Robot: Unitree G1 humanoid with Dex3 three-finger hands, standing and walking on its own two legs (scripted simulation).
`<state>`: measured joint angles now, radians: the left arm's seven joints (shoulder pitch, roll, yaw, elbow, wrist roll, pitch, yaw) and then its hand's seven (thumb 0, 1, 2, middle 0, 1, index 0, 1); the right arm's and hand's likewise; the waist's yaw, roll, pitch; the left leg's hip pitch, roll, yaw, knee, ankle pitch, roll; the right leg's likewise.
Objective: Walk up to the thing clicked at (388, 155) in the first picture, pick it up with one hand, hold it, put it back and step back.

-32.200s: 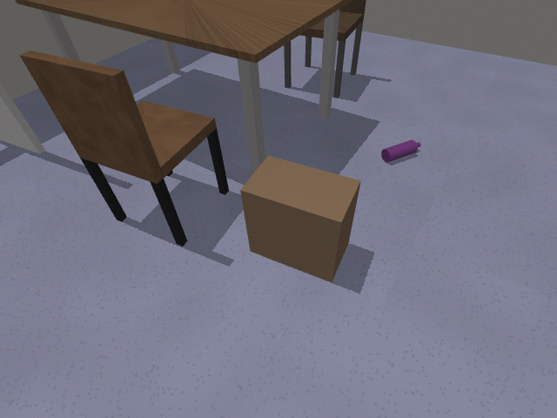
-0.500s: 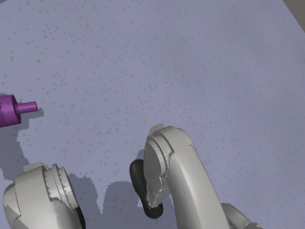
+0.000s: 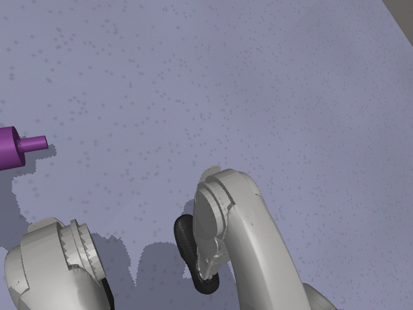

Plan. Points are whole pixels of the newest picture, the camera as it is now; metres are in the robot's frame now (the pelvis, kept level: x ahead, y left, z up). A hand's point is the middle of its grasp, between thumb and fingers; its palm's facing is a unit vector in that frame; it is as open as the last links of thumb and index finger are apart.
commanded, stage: close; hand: left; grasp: from above
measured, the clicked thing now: out of the picture +0.45 +0.31 -0.26
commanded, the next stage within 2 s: settle in 1.42 s
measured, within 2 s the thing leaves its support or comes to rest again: leaves its support in 1.80 s
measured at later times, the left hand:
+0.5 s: hand out of the picture +0.44 +0.32 -0.25, palm faces -0.47 -0.10 -0.88, open 11.9 cm
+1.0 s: hand out of the picture +0.43 +0.32 -0.24, palm faces -0.47 -0.10 -0.88, open 10.8 cm
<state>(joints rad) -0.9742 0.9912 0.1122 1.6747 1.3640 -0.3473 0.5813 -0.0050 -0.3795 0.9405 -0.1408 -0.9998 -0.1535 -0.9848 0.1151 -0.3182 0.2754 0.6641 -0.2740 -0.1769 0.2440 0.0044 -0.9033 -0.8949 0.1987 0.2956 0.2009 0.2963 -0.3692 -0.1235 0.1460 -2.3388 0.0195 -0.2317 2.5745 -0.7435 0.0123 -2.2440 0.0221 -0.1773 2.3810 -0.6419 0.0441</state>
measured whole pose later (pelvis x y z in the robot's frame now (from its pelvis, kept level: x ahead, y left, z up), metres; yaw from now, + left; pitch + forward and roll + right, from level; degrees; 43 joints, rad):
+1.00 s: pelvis +0.00 +0.00 +0.00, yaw +0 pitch +27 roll -14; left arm -0.99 1.01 0.10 1.68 1.38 -0.34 0.60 -0.01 -0.04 0.71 -0.42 -0.82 -0.45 -0.79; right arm 0.11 -0.33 0.27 0.66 -0.27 -0.19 0.23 0.00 -0.90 -0.89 0.20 0.30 0.20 0.30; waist -0.37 -0.14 0.14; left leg -2.35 0.02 -0.23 2.58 -0.73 0.01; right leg -2.26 0.03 -0.18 2.38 -0.63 0.05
